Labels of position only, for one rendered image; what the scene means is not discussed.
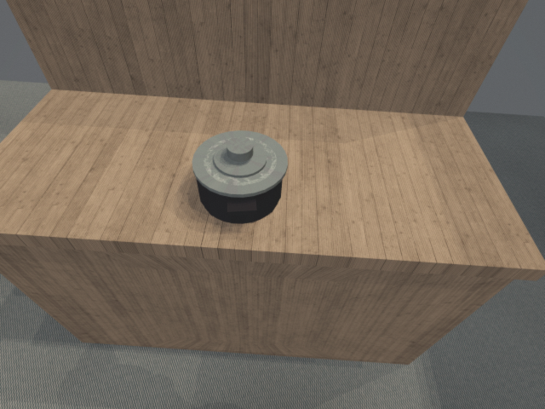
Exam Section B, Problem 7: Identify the knob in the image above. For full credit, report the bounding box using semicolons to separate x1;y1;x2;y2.
227;137;253;162

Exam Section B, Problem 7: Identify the table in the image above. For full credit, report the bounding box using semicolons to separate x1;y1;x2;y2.
0;0;545;365

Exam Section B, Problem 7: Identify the lid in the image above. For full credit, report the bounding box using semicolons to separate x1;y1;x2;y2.
192;130;288;198

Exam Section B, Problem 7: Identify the pot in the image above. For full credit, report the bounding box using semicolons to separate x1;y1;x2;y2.
196;178;282;224

